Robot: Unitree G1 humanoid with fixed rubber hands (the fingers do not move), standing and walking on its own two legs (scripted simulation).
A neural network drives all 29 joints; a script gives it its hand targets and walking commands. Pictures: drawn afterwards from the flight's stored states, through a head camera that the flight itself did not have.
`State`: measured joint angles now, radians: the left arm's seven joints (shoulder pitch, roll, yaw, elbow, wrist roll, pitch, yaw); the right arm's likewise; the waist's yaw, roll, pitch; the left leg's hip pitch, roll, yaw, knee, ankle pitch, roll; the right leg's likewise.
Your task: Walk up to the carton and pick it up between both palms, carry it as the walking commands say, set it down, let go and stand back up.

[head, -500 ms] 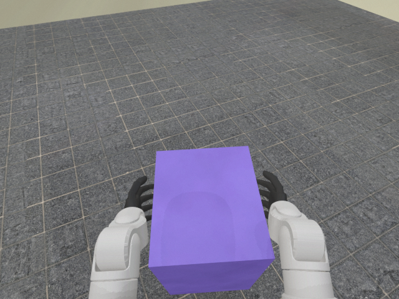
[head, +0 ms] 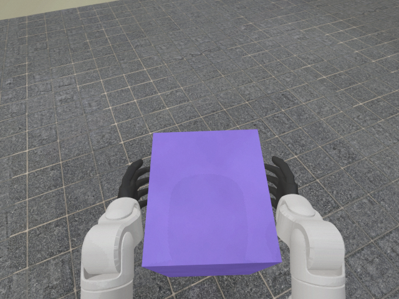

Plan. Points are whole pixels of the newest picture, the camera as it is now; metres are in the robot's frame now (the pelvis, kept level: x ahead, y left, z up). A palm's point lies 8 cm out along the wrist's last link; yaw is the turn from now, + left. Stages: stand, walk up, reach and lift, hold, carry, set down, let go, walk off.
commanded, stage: carry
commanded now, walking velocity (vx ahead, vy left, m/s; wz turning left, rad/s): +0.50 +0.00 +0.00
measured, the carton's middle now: (207, 212) +0.29 +0.00 +0.02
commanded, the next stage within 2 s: none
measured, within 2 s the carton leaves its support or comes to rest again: neither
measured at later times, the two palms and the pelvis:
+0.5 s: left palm (152, 93) +0.59 +0.13 +0.09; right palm (258, 92) +0.58 -0.14 +0.09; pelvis +0.32 +0.00 +0.01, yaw +0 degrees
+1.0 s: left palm (155, 34) +0.92 +0.16 +0.08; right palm (233, 34) +0.92 -0.11 +0.08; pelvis +0.66 +0.02 -0.01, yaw +2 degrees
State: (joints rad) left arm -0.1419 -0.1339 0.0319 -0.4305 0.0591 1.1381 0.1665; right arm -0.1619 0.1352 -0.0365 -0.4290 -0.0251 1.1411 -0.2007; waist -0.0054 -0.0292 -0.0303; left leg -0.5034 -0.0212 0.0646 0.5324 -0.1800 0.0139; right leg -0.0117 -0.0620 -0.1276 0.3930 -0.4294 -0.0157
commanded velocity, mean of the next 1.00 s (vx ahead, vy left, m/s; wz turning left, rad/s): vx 0.50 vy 0.00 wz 0.00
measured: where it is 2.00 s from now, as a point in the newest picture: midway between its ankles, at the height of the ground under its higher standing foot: (189, 158)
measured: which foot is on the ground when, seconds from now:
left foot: up 0.00-0.00, down 0.02-0.32, up 0.34-0.58, down 0.60-0.94, up 0.96-1.00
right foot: down 0.00-0.02, up 0.04-0.30, down 0.32-0.60, up 0.62-0.90, down 0.92-1.00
